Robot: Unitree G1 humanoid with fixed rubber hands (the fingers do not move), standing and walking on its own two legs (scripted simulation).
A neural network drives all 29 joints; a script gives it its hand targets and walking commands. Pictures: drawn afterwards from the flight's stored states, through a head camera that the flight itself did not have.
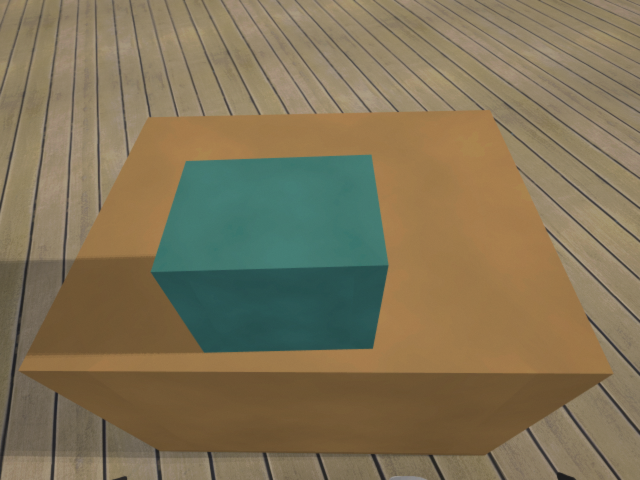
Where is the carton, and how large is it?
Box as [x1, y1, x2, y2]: [151, 155, 388, 352]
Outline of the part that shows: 371,155 201,160 185,162 151,272 204,352 372,348 388,265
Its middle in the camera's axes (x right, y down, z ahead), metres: -0.05 +0.03 +0.58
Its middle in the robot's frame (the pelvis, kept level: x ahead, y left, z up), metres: +0.41 +0.09 +0.00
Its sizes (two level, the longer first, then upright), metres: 0.270 0.195 0.230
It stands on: a pedestal, 0.64 m high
